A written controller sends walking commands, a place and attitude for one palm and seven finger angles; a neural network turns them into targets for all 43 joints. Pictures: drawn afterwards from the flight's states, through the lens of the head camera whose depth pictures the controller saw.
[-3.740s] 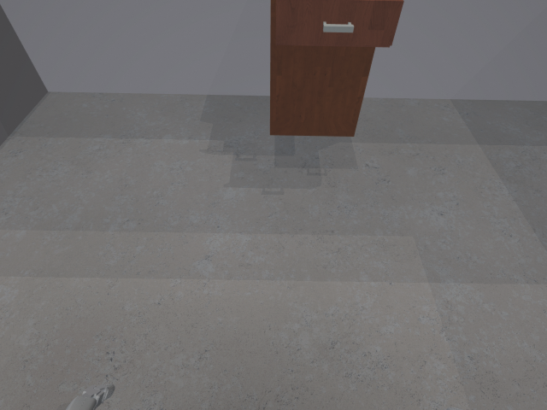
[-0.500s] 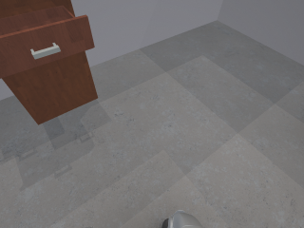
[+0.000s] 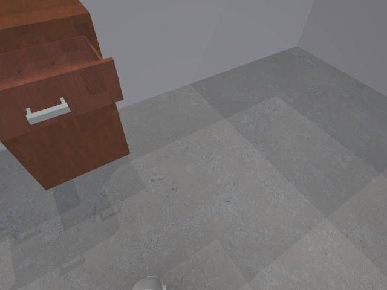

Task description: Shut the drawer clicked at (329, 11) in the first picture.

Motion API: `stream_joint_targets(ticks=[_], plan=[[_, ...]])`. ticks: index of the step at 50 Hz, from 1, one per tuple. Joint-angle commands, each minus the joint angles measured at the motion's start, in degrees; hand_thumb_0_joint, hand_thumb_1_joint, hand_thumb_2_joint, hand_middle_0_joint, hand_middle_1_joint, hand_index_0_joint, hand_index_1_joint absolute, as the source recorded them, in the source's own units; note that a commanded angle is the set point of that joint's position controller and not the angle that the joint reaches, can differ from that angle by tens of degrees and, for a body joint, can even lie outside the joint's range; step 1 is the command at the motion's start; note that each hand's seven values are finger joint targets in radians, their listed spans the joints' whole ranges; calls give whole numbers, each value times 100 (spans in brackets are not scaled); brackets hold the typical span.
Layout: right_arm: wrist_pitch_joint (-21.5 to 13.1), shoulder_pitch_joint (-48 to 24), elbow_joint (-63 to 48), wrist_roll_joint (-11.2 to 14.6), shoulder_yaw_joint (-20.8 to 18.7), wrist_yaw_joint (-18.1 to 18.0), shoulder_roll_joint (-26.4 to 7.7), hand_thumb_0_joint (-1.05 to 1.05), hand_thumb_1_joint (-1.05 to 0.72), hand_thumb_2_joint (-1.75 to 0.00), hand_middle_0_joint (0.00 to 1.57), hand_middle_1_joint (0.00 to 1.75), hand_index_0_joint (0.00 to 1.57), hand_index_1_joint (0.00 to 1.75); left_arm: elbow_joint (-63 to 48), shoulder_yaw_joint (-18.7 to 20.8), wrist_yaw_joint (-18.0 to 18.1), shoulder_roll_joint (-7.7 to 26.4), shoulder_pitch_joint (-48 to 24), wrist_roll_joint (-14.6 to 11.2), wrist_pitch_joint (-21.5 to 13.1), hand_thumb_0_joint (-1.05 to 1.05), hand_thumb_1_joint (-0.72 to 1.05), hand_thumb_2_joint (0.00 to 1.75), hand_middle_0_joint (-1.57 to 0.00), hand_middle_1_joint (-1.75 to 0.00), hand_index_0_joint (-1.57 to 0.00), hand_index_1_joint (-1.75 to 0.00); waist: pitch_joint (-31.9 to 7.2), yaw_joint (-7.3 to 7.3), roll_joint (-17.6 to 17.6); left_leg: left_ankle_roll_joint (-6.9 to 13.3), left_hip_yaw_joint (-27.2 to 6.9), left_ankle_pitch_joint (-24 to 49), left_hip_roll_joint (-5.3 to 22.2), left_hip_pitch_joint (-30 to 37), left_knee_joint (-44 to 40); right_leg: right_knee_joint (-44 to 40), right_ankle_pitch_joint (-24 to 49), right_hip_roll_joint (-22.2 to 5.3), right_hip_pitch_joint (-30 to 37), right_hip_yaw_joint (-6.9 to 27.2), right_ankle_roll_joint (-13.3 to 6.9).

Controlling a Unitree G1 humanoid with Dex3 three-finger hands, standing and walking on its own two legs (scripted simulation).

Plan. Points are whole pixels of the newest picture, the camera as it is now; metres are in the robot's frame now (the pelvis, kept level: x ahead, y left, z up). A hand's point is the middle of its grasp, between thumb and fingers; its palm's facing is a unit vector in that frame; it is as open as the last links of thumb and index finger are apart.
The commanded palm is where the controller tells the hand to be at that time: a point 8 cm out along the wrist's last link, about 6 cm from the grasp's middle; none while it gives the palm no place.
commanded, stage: walk to a spot facing it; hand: left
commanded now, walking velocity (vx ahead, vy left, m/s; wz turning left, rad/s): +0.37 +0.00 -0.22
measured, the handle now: (47, 109) +0.56 +0.49 -0.01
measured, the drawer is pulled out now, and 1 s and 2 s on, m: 0.30 0.30 0.30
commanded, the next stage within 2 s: turn to face it in 0.28 s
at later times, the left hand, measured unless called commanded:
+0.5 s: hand (159, 211) +0.34 +0.13 -0.16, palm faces -0.19 -0.94 -0.27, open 7.4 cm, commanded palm none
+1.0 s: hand (149, 218) +0.33 +0.16 -0.19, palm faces +0.14 -0.97 -0.20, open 7.3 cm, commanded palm none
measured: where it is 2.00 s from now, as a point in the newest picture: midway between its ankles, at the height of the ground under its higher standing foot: outside the picture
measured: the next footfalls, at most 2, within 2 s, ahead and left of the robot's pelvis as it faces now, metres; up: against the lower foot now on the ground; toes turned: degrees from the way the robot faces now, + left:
left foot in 0.04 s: +0.15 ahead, +0.13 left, +0.00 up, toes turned +10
right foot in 0.48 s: +0.32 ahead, -0.17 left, +0.00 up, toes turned -20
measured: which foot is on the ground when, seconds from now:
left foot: up 0.00-0.02, down 0.04-0.48, up 0.50-0.90, down 0.92-1.00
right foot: down 0.00-0.04, up 0.06-0.46, down 0.48-0.92, up 0.94-1.00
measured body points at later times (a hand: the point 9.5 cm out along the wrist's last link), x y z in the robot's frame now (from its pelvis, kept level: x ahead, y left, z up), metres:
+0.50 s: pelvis +0.21 -0.05 -0.02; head +0.24 -0.08 +0.43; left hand +0.35 +0.18 -0.14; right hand +0.11 -0.26 -0.18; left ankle +0.12 +0.13 -0.72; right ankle +0.28 -0.16 -0.73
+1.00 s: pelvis +0.27 -0.04 -0.01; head +0.29 -0.01 +0.44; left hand +0.32 +0.21 -0.17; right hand +0.38 -0.29 -0.13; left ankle +0.30 +0.05 -0.73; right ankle +0.27 -0.17 -0.69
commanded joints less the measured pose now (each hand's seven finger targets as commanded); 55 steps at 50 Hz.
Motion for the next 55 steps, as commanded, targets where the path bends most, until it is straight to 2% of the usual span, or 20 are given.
stream_joint_targets(ticks=[1,2,3,6,10,19,21,22,23,24,25,30,41,44,45,46,47,48,52,55], plan=[[-218,1835,213,-58,-169,-107,-767,0,-90,-90,20,30,20,30,-287,142,19,737,119,-105,-69,0,90,90,-20,-30,-20,-30,-995,-933,480,478,-534,689,277,3259,-1009,2225,3611,-869,-1350,397,-162],[-225,2488,363,-90,-328,-151,-1450,0,-90,-90,20,30,20,30,-403,68,-55,414,277,-172,-76,0,90,90,-20,-30,-20,-30,-1524,-1008,1882,1140,-2549,1213,1891,4483,-1438,4155,-80,-99,-2882,45,66],[-158,2583,362,11,-283,-183,-1460,0,-90,-90,20,30,20,30,-551,80,-35,613,-115,-124,-76,0,90,90,-20,-30,-20,-30,-1394,-1054,1474,1333,-3026,1087,2181,4290,-1889,4975,-945,-182,-3290,625,-27],[-223,1301,111,10,-85,-208,-591,0,-90,-90,20,30,20,30,-496,137,-101,403,-552,-47,67,0,90,90,-20,-30,-20,-30,132,-564,530,948,-1654,173,1718,2266,-2429,5114,163,-833,-3482,819,35],[-281,1015,126,46,-25,-232,-318,0,-90,-90,20,30,20,30,-417,148,-132,57,-58,15,365,0,90,90,-20,-30,-20,-30,205,-96,623,671,-237,233,1227,1443,-2682,4513,800,-918,-3039,642,167],[-149,1240,138,9,-222,-193,-630,0,-90,-90,20,30,20,30,-1080,213,-249,145,-1168,5,385,0,90,90,-20,-30,-20,-30,373,-315,706,640,677,1086,1301,2195,-2142,1716,1190,-816,-2908,29,284],[-107,1236,223,15,-182,-200,-657,0,-90,-90,20,30,20,30,-895,194,-187,216,-662,32,266,0,90,90,-20,-30,-20,-30,6,-109,479,532,712,1864,1152,2035,-1256,1075,1372,-535,-1744,-121,179],[-108,1282,267,43,-131,-178,-572,0,-90,-90,20,30,20,30,-640,217,-136,425,48,59,177,0,90,90,-20,-30,-20,-30,-394,215,19,347,813,1945,877,1820,-341,599,1841,-432,-707,-161,161],[-101,1514,305,94,-63,-117,-278,0,-90,-90,20,30,20,30,-444,312,-50,970,606,92,65,0,90,90,-20,-30,-20,-30,-986,416,-1117,107,914,489,364,852,1104,405,2924,-1374,505,804,-21],[-57,1759,175,155,11,-128,47,0,-90,-90,20,30,20,30,-366,398,-22,1551,857,16,14,0,90,90,-20,-30,-20,-30,-1651,294,-2211,-63,408,-2325,-321,158,2561,72,4542,-2729,1037,2372,-572],[52,1634,132,188,-5,-197,-138,0,-90,-90,20,30,20,30,-458,338,14,1539,644,-72,57,0,90,90,-20,-30,-20,-30,-1688,268,-1489,3,-368,-2555,-204,311,2992,-253,4454,-2853,585,2199,-801],[248,1310,291,113,8,-186,4,0,-90,-90,20,30,20,30,-822,123,127,787,-918,-41,123,0,90,90,-20,-30,-20,-30,-452,-229,-591,-130,-611,-1189,38,38,3190,-588,3801,-2363,-1046,747,-443],[401,602,-334,81,-74,-24,-41,0,-90,-90,20,30,20,30,-1078,269,196,970,-1058,17,351,0,90,90,-20,-30,-20,-30,-264,-156,-891,-159,-48,-1114,-87,157,965,-352,2603,-2559,-809,-185,-503],[376,834,-441,55,-133,-8,-234,0,-90,-90,20,30,20,30,-1161,322,169,1052,-1126,-19,425,0,90,90,-20,-30,-20,-30,-398,-346,-485,-83,86,-344,-216,940,-176,424,2047,-2403,-1041,-475,-194],[356,1080,-392,36,-192,-5,-461,0,-90,-90,20,30,20,30,-1222,311,143,991,-1131,-61,474,0,90,90,-20,-30,-20,-30,-464,-486,209,21,-191,346,-138,1481,-758,1085,1469,-2111,-1479,-661,55],[308,1280,-459,-5,-319,-37,-1017,0,-90,-90,20,30,20,30,-1386,291,98,700,-1088,-108,514,0,90,90,-20,-30,-20,-30,-477,-578,1796,619,-2078,1646,1009,1911,-1532,2293,-216,-1334,-2583,-857,554],[315,1476,-468,-2,-393,-101,-1398,0,-90,-90,20,30,20,30,-1687,216,89,598,-1499,-80,536,0,90,90,-20,-30,-20,-30,-394,-777,2166,1363,-3195,2624,1848,1941,-1995,3598,-1776,-810,-3266,-310,722],[299,1482,-447,6,-385,-124,-1433,0,-90,-90,20,30,20,30,-1813,213,64,728,-1769,-46,535,0,90,90,-20,-30,-20,-30,-370,-735,1248,1486,-2968,1962,1829,1749,-1991,4163,-1377,-878,-3206,260,617],[227,421,-778,53,-249,-195,-1036,0,-90,-90,20,30,20,30,-1445,324,13,796,-1262,-20,568,0,90,90,-20,-30,-20,-30,-581,-305,929,911,-1982,1146,754,1732,-1930,4486,117,-866,-3310,639,690],[205,498,-818,73,-282,-201,-1109,0,-90,-90,20,30,20,30,-1390,306,31,805,-1098,-51,582,0,90,90,-20,-30,-20,-30,-866,-314,424,981,-1946,1304,671,2065,-1914,4131,243,-796,-3169,689,773]])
